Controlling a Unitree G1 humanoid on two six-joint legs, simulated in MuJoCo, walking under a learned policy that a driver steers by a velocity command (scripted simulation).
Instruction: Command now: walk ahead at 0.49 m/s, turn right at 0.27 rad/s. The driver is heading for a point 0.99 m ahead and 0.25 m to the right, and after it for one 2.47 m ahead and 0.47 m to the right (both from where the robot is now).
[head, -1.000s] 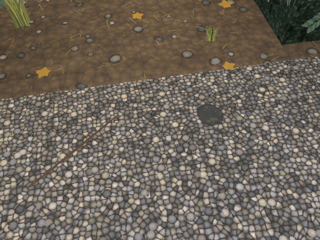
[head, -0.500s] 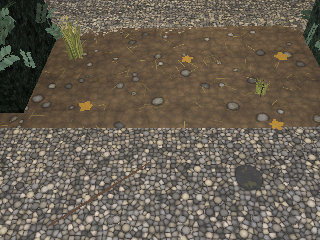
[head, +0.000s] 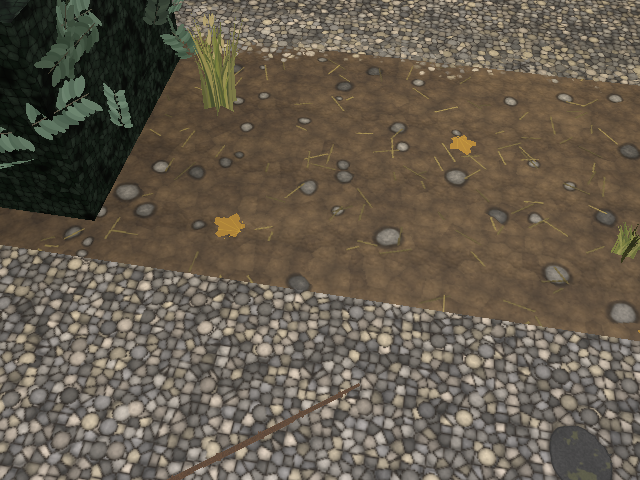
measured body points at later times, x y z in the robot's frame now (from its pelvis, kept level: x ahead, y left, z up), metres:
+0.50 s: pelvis +0.26 -0.09 -0.01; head +0.30 -0.12 +0.44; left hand +0.45 +0.14 -0.11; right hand +0.30 -0.39 -0.12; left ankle +0.22 +0.09 -0.65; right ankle +0.30 -0.16 -0.74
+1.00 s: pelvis +0.55 -0.14 -0.01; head +0.57 -0.14 +0.44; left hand +0.73 +0.08 -0.12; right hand +0.57 -0.44 -0.10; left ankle +0.63 -0.08 -0.74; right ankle +0.38 -0.20 -0.65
